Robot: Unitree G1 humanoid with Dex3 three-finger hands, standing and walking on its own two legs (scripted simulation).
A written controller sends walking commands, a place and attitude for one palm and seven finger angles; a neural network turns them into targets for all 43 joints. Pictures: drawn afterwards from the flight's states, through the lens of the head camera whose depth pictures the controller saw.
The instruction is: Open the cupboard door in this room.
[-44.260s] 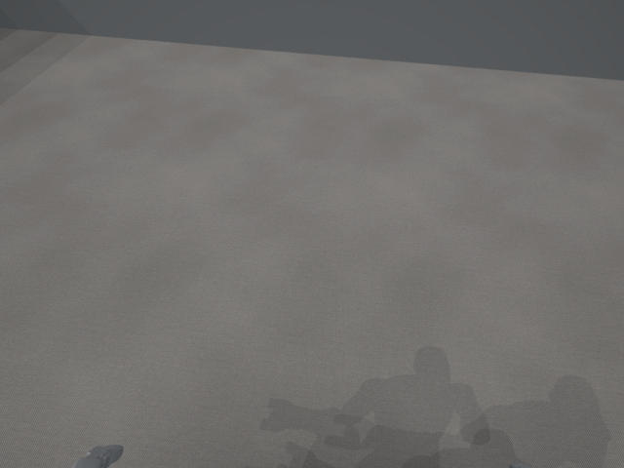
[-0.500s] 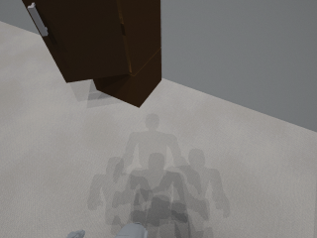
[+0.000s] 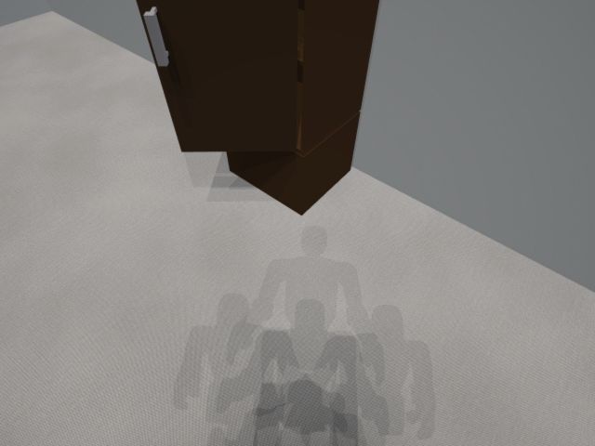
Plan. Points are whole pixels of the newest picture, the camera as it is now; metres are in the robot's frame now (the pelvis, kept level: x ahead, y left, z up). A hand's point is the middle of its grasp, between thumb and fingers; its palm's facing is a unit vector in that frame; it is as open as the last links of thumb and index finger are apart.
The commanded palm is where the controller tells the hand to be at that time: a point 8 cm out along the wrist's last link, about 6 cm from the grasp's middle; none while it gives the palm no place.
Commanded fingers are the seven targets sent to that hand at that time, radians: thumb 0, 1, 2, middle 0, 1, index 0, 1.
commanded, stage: take the last steps up to it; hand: left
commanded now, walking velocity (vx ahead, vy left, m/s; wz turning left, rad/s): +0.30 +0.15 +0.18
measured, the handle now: (158, 36) +1.06 +0.46 +0.03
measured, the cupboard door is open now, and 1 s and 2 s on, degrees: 41 41 41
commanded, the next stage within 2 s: come to a stop and stand still in 1.34 s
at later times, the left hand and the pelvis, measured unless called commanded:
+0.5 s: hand out of the picture +0.08 +0.26 -0.19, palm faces +0.16 -0.97 -0.18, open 7.4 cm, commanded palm none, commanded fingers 0.00 0.90 0.90 -0.20 -0.30 -0.20 -0.30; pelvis +0.14 +0.08 -0.01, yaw +5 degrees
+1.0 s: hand (160, 317) +0.34 +0.28 -0.16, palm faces +0.12 -0.97 -0.21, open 7.2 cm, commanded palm none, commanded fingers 0.00 0.90 0.90 -0.20 -0.30 -0.20 -0.30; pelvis +0.31 +0.09 +0.01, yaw +3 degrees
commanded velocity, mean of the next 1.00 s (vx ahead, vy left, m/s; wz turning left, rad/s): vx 0.30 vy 0.07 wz -0.01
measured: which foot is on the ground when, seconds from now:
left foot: down 0.00-0.02, up 0.04-0.36, down 0.38-0.78, up 0.80-1.00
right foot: up 0.00-0.02, down 0.04-0.38, up 0.40-0.76, down 0.78-1.00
